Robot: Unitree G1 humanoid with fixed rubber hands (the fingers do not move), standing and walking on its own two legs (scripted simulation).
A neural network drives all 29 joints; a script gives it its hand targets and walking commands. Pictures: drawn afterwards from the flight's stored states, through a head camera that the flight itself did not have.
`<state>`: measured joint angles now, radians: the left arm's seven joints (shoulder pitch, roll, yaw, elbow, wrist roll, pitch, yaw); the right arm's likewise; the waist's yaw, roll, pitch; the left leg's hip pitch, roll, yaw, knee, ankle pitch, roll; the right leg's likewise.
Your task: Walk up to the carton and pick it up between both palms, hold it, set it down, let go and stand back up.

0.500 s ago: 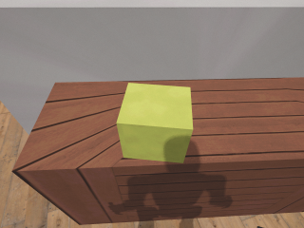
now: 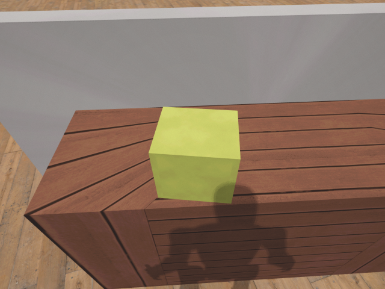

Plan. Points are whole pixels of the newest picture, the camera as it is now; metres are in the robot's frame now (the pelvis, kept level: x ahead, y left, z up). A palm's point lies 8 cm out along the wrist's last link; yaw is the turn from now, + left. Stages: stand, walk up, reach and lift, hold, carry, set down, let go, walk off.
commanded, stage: stand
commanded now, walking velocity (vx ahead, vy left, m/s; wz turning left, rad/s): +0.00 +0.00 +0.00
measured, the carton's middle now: (197, 155) +0.43 +0.03 +0.03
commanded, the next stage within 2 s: none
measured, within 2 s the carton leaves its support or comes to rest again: neither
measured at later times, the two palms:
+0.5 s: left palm out of the picture +0.02 +0.27 -0.13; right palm out of the picture +0.05 -0.29 -0.11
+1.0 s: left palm out of the picture +0.02 +0.26 -0.13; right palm out of the picture +0.05 -0.30 -0.12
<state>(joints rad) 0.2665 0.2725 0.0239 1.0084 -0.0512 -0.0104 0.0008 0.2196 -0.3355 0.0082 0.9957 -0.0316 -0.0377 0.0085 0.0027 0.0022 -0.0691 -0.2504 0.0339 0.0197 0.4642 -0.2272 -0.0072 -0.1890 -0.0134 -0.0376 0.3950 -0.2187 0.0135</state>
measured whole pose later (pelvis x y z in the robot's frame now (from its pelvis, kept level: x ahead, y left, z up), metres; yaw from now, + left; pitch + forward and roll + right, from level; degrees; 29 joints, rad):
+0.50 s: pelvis -0.01 +0.00 +0.00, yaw +0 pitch +0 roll -1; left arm 0.26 0.27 0.02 1.08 -0.05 -0.01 0.00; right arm 0.22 -0.34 0.01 1.04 -0.03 -0.03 0.01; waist 0.00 0.01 -0.07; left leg -0.24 0.03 0.02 0.45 -0.21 -0.01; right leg -0.19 -0.01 -0.04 0.39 -0.20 0.01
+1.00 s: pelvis -0.01 -0.01 +0.00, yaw +0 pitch +0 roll -1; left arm 0.25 0.27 0.02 1.08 -0.05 -0.01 0.00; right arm 0.22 -0.34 0.01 1.05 -0.02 -0.03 0.01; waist 0.00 0.01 -0.07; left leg -0.24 0.03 0.02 0.43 -0.20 -0.01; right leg -0.19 -0.01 -0.04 0.39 -0.20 0.01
